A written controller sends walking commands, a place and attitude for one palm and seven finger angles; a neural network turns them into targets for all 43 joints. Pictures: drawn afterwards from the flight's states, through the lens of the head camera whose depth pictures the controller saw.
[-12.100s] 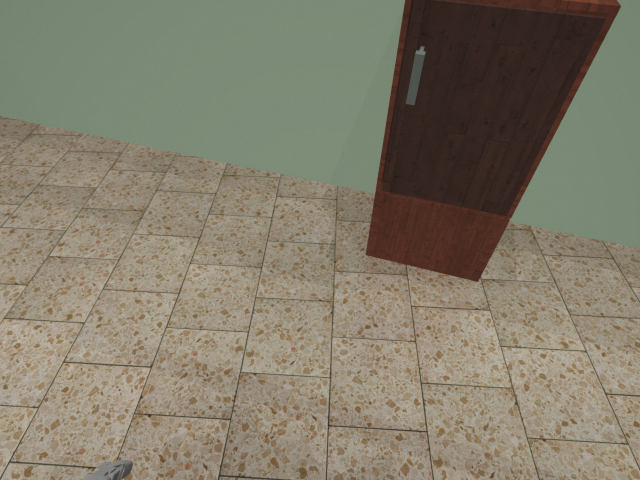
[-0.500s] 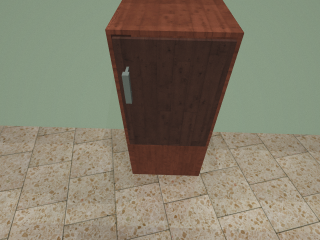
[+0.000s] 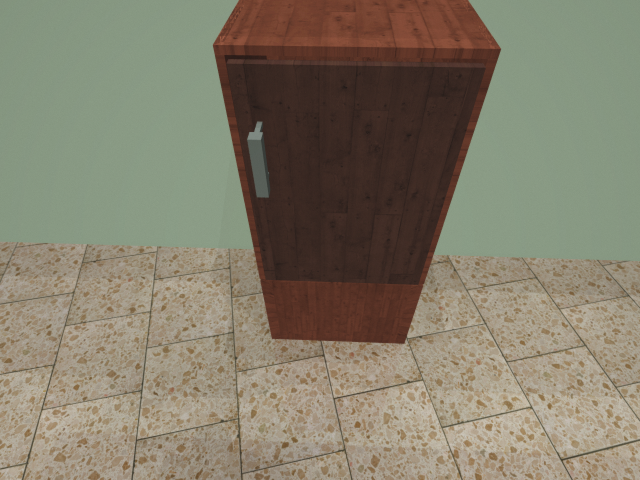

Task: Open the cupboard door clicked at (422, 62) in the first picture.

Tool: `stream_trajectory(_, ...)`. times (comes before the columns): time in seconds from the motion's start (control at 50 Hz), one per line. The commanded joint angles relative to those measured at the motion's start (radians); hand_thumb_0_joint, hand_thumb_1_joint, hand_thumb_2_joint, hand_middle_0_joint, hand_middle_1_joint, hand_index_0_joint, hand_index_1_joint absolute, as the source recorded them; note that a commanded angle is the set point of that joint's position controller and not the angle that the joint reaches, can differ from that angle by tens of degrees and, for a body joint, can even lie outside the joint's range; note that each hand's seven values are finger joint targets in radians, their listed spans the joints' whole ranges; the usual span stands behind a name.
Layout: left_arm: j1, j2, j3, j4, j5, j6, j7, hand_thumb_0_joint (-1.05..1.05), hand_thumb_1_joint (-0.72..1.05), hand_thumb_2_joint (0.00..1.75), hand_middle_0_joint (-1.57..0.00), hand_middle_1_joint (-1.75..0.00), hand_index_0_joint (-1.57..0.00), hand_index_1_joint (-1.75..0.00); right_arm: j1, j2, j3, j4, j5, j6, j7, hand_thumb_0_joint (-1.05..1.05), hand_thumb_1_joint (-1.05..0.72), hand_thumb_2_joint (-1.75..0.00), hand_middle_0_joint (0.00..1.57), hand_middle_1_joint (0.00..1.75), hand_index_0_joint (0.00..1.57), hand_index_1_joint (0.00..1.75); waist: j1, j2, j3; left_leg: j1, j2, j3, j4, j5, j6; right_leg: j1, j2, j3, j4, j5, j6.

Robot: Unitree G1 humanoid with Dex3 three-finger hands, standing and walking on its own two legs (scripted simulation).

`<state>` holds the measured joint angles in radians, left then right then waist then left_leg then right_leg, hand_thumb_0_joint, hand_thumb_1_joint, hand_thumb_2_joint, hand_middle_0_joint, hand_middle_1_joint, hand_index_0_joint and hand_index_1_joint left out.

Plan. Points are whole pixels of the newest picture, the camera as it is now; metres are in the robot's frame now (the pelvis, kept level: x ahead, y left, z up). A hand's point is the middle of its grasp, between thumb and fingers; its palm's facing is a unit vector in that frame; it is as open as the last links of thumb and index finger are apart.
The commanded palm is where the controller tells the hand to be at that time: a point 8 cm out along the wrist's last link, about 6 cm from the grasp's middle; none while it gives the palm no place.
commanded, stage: look again from close up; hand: left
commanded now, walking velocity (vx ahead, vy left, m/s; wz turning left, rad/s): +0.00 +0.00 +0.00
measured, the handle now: (261, 159) +0.65 +0.14 +0.04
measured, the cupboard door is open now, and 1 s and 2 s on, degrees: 0 0 0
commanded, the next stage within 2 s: shuffle to correct the standing spot in 0.34 s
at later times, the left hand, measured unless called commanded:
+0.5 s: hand out of the picture +0.04 +0.18 -0.17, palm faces -0.01 -0.98 -0.19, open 7.3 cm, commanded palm none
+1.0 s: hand out of the picture +0.00 +0.13 -0.17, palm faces +0.05 -0.99 -0.13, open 7.3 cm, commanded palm none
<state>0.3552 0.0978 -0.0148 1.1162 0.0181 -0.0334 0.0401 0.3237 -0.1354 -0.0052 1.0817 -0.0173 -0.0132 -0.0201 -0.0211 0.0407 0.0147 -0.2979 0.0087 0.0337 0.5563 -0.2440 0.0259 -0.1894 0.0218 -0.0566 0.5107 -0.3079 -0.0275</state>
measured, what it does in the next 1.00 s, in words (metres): walks ahead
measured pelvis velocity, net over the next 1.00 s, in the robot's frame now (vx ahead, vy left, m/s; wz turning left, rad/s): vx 0.10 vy -0.02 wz -0.02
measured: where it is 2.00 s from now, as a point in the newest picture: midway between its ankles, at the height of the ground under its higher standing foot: outside the picture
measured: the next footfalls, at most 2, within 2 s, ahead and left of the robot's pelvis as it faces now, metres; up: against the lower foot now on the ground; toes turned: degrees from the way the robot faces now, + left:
left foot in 1.04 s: +0.22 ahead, +0.07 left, +0.00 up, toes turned +4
right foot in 1.42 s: +0.13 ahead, -0.17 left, +0.00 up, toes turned -3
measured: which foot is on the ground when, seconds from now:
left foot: down 0.00-0.74, up 0.76-1.00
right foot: down 0.00-1.00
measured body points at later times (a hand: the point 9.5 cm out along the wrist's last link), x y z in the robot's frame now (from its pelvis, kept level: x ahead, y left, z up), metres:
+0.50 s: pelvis +0.02 +0.01 +0.00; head +0.03 +0.01 +0.45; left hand +0.04 +0.24 -0.16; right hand +0.04 -0.22 -0.15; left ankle +0.03 +0.10 -0.73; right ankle -0.02 -0.10 -0.73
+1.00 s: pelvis +0.10 -0.02 +0.00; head +0.14 +0.00 +0.45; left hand +0.00 +0.18 -0.16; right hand +0.17 -0.25 -0.15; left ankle +0.16 +0.08 -0.71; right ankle -0.02 -0.10 -0.73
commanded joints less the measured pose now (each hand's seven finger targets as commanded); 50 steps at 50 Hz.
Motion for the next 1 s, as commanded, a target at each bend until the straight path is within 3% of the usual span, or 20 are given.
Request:
stream_trajectory(0.0, 0.033, 0.108, 0.023, -0.058, -0.002, -0.015, 0.007, 0.00, 0.90, 0.90, -0.20, -0.30, -0.20, -0.30, 0.054, -0.075, -0.002, -0.055, 0.000, -0.024, -0.002, 0.00, -0.90, -0.90, 0.20, 0.30, 0.20, 0.30, 0.008, -0.025, 0.048, 0.001, 0.084, -0.114, -0.133, 0.042, 0.024, -0.081, -0.099, 0.115, -0.092, 0.009, -0.037)
stream_trajectory(0.06, 0.034, 0.108, 0.022, -0.060, -0.003, -0.009, 0.007, 0.00, 0.90, 0.90, -0.20, -0.30, -0.20, -0.30, 0.042, -0.094, -0.002, -0.049, 0.003, -0.026, -0.005, 0.00, -0.90, -0.90, 0.20, 0.30, 0.20, 0.30, 0.016, -0.089, 0.087, -0.006, 0.085, -0.108, -0.152, 0.049, 0.026, -0.081, -0.100, 0.114, -0.097, 0.034, -0.028)
stream_trajectory(0.12, 0.029, 0.127, 0.027, -0.070, -0.002, -0.005, 0.007, 0.00, 0.90, 0.90, -0.20, -0.30, -0.20, -0.30, 0.034, -0.106, -0.002, -0.045, 0.002, -0.030, -0.007, 0.00, -0.90, -0.90, 0.20, 0.30, 0.20, 0.30, 0.021, -0.050, 0.084, 0.009, 0.088, -0.108, -0.163, 0.092, 0.030, -0.067, -0.100, 0.109, -0.084, 0.080, -0.024)
stream_trajectory(0.22, 0.018, 0.152, 0.031, -0.080, -0.002, -0.002, 0.005, 0.00, 0.90, 0.90, -0.20, -0.30, -0.20, -0.30, 0.013, -0.120, -0.002, -0.042, 0.003, -0.033, -0.009, 0.00, -0.90, -0.90, 0.20, 0.30, 0.20, 0.30, 0.024, -0.067, 0.050, 0.036, 0.089, -0.099, -0.161, 0.134, 0.031, -0.035, -0.109, 0.113, -0.087, 0.128, -0.020)
stream_trajectory(0.28, 0.010, 0.164, 0.033, -0.086, -0.001, 0.000, 0.003, 0.00, 0.90, 0.90, -0.20, -0.30, -0.20, -0.30, -0.002, -0.131, -0.003, -0.039, 0.003, -0.034, -0.010, 0.00, -0.90, -0.90, 0.20, 0.30, 0.20, 0.30, 0.027, -0.033, 0.029, 0.058, 0.090, -0.093, -0.157, 0.158, 0.030, -0.024, -0.113, 0.114, -0.089, 0.151, -0.019)
stream_trajectory(0.42, -0.010, 0.184, 0.036, -0.087, -0.001, 0.003, 0.000, 0.00, 0.90, 0.90, -0.20, -0.30, -0.20, -0.30, -0.028, -0.146, -0.007, -0.030, 0.004, -0.035, -0.012, 0.00, -0.90, -0.90, 0.20, 0.30, 0.20, 0.30, 0.026, -0.023, 0.005, 0.086, 0.097, -0.088, -0.149, 0.209, 0.029, -0.007, -0.117, 0.116, -0.092, 0.192, -0.017)
stream_trajectory(0.48, 0.016, 0.148, 0.029, -0.069, 0.005, 0.015, -0.007, 0.00, 0.90, 0.90, -0.20, -0.30, -0.20, -0.30, -0.010, -0.133, -0.006, -0.020, -0.001, -0.023, -0.009, 0.00, -0.90, -0.90, 0.20, 0.30, 0.20, 0.30, 0.020, -0.014, 0.021, 0.085, 0.116, -0.110, -0.180, -0.016, 0.041, -0.047, -0.089, 0.082, -0.065, -0.012, -0.018)
stream_trajectory(0.54, 0.010, 0.139, 0.032, -0.077, 0.013, 0.024, -0.019, 0.00, 0.90, 0.90, -0.20, -0.30, -0.20, -0.30, -0.007, -0.167, -0.022, -0.027, -0.006, -0.013, -0.008, 0.00, -0.90, -0.90, 0.20, 0.30, 0.20, 0.30, 0.014, 0.047, 0.094, 0.034, 0.176, -0.215, -0.284, -0.283, 0.077, -0.122, -0.049, 0.031, 0.010, -0.122, -0.018)
stream_trajectory(0.6, 0.011, 0.129, 0.035, -0.087, 0.019, 0.024, -0.028, 0.00, 0.90, 0.90, -0.20, -0.30, -0.20, -0.30, 0.018, -0.187, -0.037, -0.039, -0.006, -0.015, -0.013, 0.00, -0.90, -0.90, 0.20, 0.30, 0.20, 0.30, 0.009, 0.069, 0.100, 0.072, 0.240, -0.293, -0.307, -0.289, 0.127, -0.201, -0.035, 0.006, 0.098, -0.127, -0.016)
stream_trajectory(0.64, 0.034, 0.118, 0.038, -0.083, 0.018, 0.020, -0.033, 0.00, 0.90, 0.90, -0.20, -0.30, -0.20, -0.30, 0.014, -0.184, -0.041, -0.046, -0.006, -0.017, -0.014, 0.00, -0.90, -0.90, 0.20, 0.30, 0.20, 0.30, 0.020, 0.055, 0.079, 0.055, 0.245, -0.272, -0.266, -0.217, 0.137, -0.162, -0.041, 0.008, 0.072, -0.107, -0.019)
stream_trajectory(0.68, 0.086, 0.126, 0.044, -0.066, 0.017, 0.008, -0.034, 0.00, 0.90, 0.90, -0.20, -0.30, -0.20, -0.30, -0.014, -0.159, -0.037, -0.055, -0.004, -0.022, -0.012, 0.00, -0.90, -0.90, 0.20, 0.30, 0.20, 0.30, 0.047, -0.025, 0.052, -0.028, 0.182, -0.163, -0.157, -0.128, 0.096, -0.032, -0.071, 0.063, -0.042, -0.046, -0.034)
stream_trajectory(0.7, 0.126, 0.147, 0.050, -0.055, 0.015, 0.002, -0.031, 0.00, 0.90, 0.90, -0.20, -0.30, -0.20, -0.30, -0.036, -0.136, -0.033, -0.066, -0.002, -0.028, -0.010, 0.00, -0.90, -0.90, 0.20, 0.30, 0.20, 0.30, 0.066, -0.114, 0.048, -0.120, 0.116, -0.075, -0.034, -0.091, 0.064, 0.059, -0.125, 0.157, -0.101, -0.030, -0.058)
stream_trajectory(0.72, 0.174, 0.188, 0.061, -0.036, 0.015, -0.003, -0.023, 0.00, 0.90, 0.90, -0.20, -0.30, -0.20, -0.30, -0.063, -0.098, -0.024, -0.087, 0.001, -0.033, -0.006, 0.00, -0.90, -0.90, 0.20, 0.30, 0.20, 0.30, 0.077, -0.271, 0.042, -0.239, 0.026, 0.047, 0.138, -0.127, 0.027, 0.160, -0.230, 0.304, -0.180, 0.065, -0.104)
stream_trajectory(0.74, 0.238, 0.215, 0.069, -0.016, 0.012, -0.012, -0.015, 0.00, 0.90, 0.90, -0.20, -0.30, -0.20, -0.30, -0.132, -0.084, -0.020, -0.117, -0.004, -0.035, 0.000, 0.00, -0.90, -0.90, 0.20, 0.30, 0.20, 0.30, 0.108, -0.336, 0.067, -0.373, -0.008, 0.079, 0.300, -0.305, 0.008, 0.221, -0.334, 0.427, -0.225, 0.286, -0.169)
stream_trajectory(0.76, 0.269, 0.199, 0.064, -0.005, 0.014, -0.021, -0.009, 0.00, 0.90, 0.90, -0.20, -0.30, -0.20, -0.30, -0.166, -0.088, -0.025, -0.128, -0.008, -0.035, 0.002, 0.00, -0.90, -0.90, 0.20, 0.30, 0.20, 0.30, 0.111, -0.264, 0.078, -0.426, 0.010, 0.029, 0.435, -0.337, 0.010, 0.241, -0.364, 0.428, -0.207, 0.503, -0.212)
stream_trajectory(0.78, 0.277, 0.183, 0.063, 0.001, 0.016, -0.026, -0.003, 0.00, 0.90, 0.90, -0.20, -0.30, -0.20, -0.30, -0.164, -0.077, -0.026, -0.127, -0.009, -0.038, 0.004, 0.00, -0.90, -0.90, 0.20, 0.30, 0.20, 0.30, 0.103, -0.182, 0.070, -0.457, 0.025, 0.022, 0.504, -0.311, 0.011, 0.281, -0.365, 0.389, -0.176, 0.631, -0.234)
stream_trajectory(0.82, 0.249, 0.175, 0.057, -0.005, 0.016, -0.030, 0.001, 0.00, 0.90, 0.90, -0.20, -0.30, -0.20, -0.30, -0.185, -0.064, -0.026, -0.121, -0.003, -0.037, 0.014, 0.00, -0.90, -0.90, 0.20, 0.30, 0.20, 0.30, 0.084, -0.104, 0.067, -0.473, 0.041, 0.030, 0.505, -0.272, 0.005, 0.292, -0.307, 0.280, -0.152, 0.693, -0.214)
stream_trajectory(0.9, 0.191, 0.160, 0.048, -0.011, 0.017, -0.029, -0.001, 0.00, 0.90, 0.90, -0.20, -0.30, -0.20, -0.30, -0.206, -0.027, -0.020, -0.133, 0.003, -0.025, 0.030, 0.00, -0.90, -0.90, 0.20, 0.30, 0.20, 0.30, 0.048, -0.157, 0.095, -0.278, 0.029, 0.091, 0.309, -0.126, 0.001, 0.101, -0.237, 0.170, -0.214, 0.594, -0.167)
stream_trajectory(0.94, 0.162, 0.155, 0.048, -0.011, 0.012, -0.027, 0.001, 0.00, 0.90, 0.90, -0.20, -0.30, -0.20, -0.30, -0.165, -0.022, -0.012, -0.116, 0.007, -0.028, 0.021, 0.00, -0.90, -0.90, 0.20, 0.30, 0.20, 0.30, 0.025, -0.151, 0.069, -0.133, 0.005, 0.099, 0.163, -0.052, 0.001, 0.075, -0.205, 0.126, -0.156, 0.716, -0.135)
stream_trajectory(0.98, 0.150, 0.157, 0.044, -0.008, 0.003, -0.021, 0.007, 0.00, 0.90, 0.90, -0.20, -0.30, -0.20, -0.30, -0.025, -0.037, -0.006, -0.057, 0.008, -0.038, 0.000, 0.00, -0.90, -0.90, 0.20, 0.30, 0.20, 0.30, -0.027, -0.135, -0.039, 0.096, -0.025, 0.106, -0.029, 0.160, 0.004, 0.090, -0.155, 0.077, 0.011, 0.852, -0.071)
